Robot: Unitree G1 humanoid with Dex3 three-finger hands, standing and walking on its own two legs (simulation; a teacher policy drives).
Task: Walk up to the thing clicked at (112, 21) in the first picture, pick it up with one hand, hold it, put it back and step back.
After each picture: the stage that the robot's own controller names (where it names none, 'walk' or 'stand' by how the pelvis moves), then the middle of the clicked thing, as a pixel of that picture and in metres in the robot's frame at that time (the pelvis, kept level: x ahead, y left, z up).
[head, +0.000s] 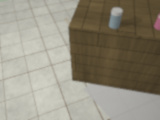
stand; (115, 18) +0.90 -0.16 -0.09
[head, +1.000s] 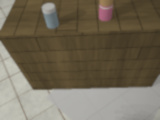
walk; (50, 16) +0.76 +0.20 -0.02
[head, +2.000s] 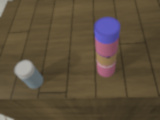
walk; (30, 75) +0.38 +0.25 -0.05
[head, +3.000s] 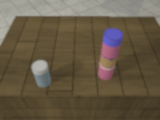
stand; (41, 74) +0.45 +0.23 -0.08
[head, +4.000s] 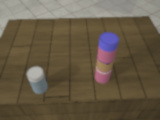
stand; (37, 80) +0.42 +0.23 -0.09
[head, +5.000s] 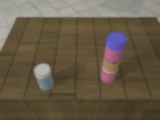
stand; (44, 77) +0.44 +0.20 -0.09
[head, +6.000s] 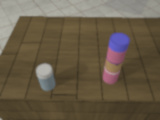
stand; (46, 77) +0.44 +0.20 -0.09
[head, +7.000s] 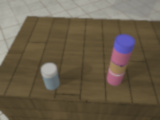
stand; (50, 76) +0.44 +0.20 -0.09
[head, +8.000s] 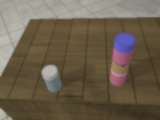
rise first; (52, 78) +0.43 +0.20 -0.08
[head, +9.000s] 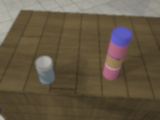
go down; (45, 70) +0.46 +0.19 -0.06
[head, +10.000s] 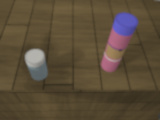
go down; (37, 65) +0.43 +0.18 -0.03
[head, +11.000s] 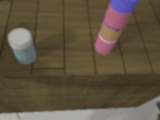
close in; (23, 47) +0.46 +0.19 +0.00
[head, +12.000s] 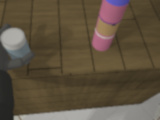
close; (17, 47) +0.45 +0.20 +0.02
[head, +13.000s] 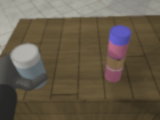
lift; (30, 67) +0.31 +0.17 +0.17
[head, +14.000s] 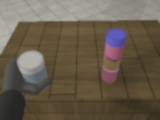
hold; (34, 72) +0.31 +0.17 +0.14
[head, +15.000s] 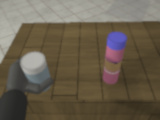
hold; (37, 73) +0.32 +0.16 +0.13
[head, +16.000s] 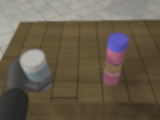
hold; (37, 71) +0.33 +0.16 +0.13
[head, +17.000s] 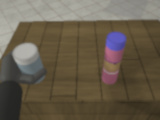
crouch; (30, 64) +0.35 +0.18 +0.14
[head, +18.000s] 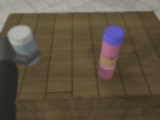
crouch; (24, 46) +0.42 +0.20 +0.13
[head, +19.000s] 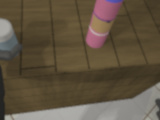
lower; (4, 40) +0.47 +0.21 +0.03
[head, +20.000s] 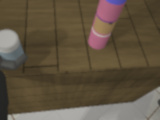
lower; (10, 49) +0.44 +0.21 +0.02
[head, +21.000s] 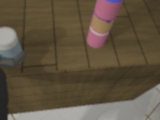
lower; (9, 47) +0.45 +0.20 +0.02
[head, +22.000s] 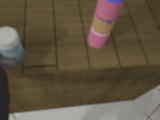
lower; (10, 47) +0.45 +0.20 +0.02
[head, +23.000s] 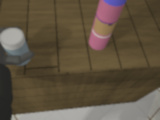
open; (16, 48) +0.45 +0.19 +0.02
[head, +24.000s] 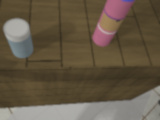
rise; (20, 39) +0.46 +0.18 +0.02
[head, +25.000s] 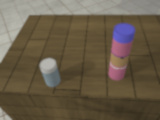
sink last; (50, 72) +0.44 +0.20 -0.03
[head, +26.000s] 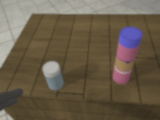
sink last; (53, 76) +0.42 +0.18 -0.04
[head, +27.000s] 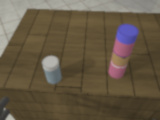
stand; (52, 70) +0.45 +0.18 -0.06
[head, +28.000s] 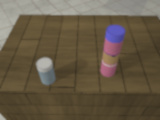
stand; (46, 71) +0.47 +0.20 -0.07
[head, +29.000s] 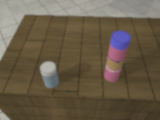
stand; (49, 75) +0.45 +0.19 -0.09
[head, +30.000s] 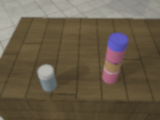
stand; (47, 78) +0.44 +0.19 -0.09
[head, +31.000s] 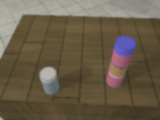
stand; (49, 81) +0.40 +0.19 -0.09
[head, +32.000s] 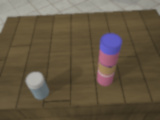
stand; (38, 86) +0.38 +0.22 -0.09
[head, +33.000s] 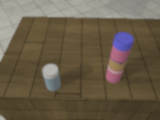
stand; (52, 77) +0.44 +0.17 -0.09
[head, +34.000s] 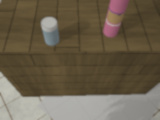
walk; (50, 31) +0.58 +0.18 -0.07
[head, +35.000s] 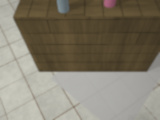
walk; (62, 1) +0.89 +0.19 -0.07
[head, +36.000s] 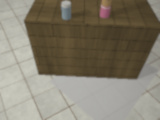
stand; (66, 10) +1.05 +0.19 -0.08
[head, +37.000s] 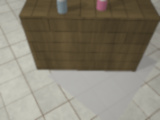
stand; (61, 3) +1.05 +0.20 -0.09
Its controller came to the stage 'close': yes
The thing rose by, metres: 0.21
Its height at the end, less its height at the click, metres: +0.00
